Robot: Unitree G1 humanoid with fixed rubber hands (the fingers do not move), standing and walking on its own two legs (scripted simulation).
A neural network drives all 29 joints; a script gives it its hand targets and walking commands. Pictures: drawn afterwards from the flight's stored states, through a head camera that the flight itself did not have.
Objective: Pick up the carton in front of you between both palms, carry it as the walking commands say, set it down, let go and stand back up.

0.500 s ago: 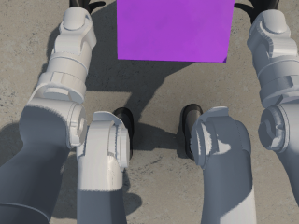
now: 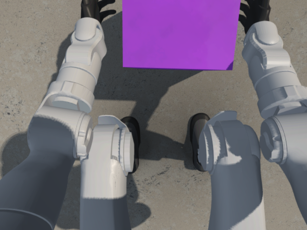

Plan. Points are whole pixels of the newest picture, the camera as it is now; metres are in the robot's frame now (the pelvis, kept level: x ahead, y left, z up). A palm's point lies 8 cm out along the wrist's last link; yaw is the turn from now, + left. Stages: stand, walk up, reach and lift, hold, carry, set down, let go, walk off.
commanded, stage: reach and lift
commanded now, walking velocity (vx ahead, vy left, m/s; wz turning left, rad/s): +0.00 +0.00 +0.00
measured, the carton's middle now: (175, 27) +0.51 -0.04 -0.25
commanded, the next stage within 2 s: none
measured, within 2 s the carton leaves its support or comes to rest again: leaves its support in 0.38 s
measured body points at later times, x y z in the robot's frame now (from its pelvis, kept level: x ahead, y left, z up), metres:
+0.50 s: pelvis +0.00 +0.00 +0.00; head +0.34 -0.01 +0.29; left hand +0.55 +0.12 -0.14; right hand +0.51 -0.19 -0.16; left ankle +0.12 +0.13 -0.34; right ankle +0.12 -0.13 -0.34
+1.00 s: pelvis +0.00 +0.01 +0.12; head +0.25 -0.01 +0.50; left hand +0.51 +0.12 +0.06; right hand +0.48 -0.18 +0.05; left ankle +0.12 +0.13 -0.34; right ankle +0.12 -0.13 -0.34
